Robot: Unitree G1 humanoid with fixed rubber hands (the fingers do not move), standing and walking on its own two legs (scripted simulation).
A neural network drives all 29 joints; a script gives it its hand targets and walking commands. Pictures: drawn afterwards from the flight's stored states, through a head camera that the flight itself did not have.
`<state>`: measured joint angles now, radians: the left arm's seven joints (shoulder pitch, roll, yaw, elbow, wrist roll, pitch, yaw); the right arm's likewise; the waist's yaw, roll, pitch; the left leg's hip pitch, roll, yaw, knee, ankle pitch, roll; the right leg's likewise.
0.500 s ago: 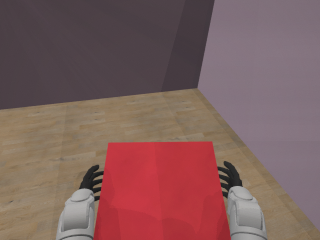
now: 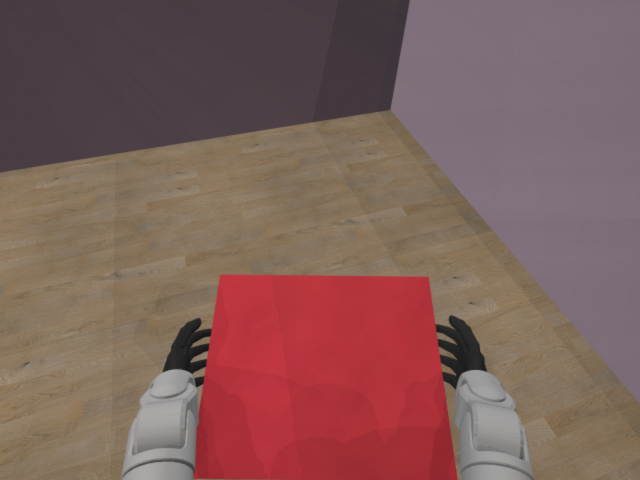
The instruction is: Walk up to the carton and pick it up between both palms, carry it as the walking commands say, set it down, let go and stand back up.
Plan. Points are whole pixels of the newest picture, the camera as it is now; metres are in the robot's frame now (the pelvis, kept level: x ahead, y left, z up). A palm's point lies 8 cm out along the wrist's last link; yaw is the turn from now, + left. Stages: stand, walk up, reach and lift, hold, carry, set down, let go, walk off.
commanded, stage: set down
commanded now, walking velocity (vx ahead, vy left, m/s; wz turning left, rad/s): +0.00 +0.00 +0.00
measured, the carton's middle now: (322, 381) +0.29 +0.01 -0.10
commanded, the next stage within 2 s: none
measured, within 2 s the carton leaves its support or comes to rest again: neither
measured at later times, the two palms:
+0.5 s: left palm (190, 382) +0.28 +0.21 -0.10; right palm (440, 375) +0.31 -0.17 -0.09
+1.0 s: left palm (215, 378) +0.32 +0.20 -0.19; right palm (426, 376) +0.35 -0.17 -0.18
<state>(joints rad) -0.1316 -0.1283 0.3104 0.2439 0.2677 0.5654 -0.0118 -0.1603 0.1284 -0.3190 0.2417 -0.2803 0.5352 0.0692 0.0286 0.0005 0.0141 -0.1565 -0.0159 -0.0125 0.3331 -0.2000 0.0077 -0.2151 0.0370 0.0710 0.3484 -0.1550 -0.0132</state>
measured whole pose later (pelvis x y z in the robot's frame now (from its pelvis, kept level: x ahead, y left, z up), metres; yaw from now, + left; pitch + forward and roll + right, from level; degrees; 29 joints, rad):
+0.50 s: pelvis -0.05 -0.01 -0.04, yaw +2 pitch +20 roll +1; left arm -0.47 -0.01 0.44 0.46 0.27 0.40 -0.11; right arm -0.50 0.12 -0.44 0.42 -0.27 0.38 0.03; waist 0.02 -0.02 0.01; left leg -0.81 -0.03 -0.05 0.72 -0.26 -0.02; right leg -0.85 0.05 0.05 0.72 -0.21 -0.02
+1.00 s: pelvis -0.08 -0.01 -0.12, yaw +2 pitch +37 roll +2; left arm -0.71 -0.01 0.45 0.49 0.21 0.45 0.04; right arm -0.74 0.08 -0.50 0.45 -0.26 0.42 -0.03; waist 0.00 -0.03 -0.16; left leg -1.41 -0.06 -0.03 1.11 -0.35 -0.01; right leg -1.46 0.06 0.08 1.10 -0.29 0.00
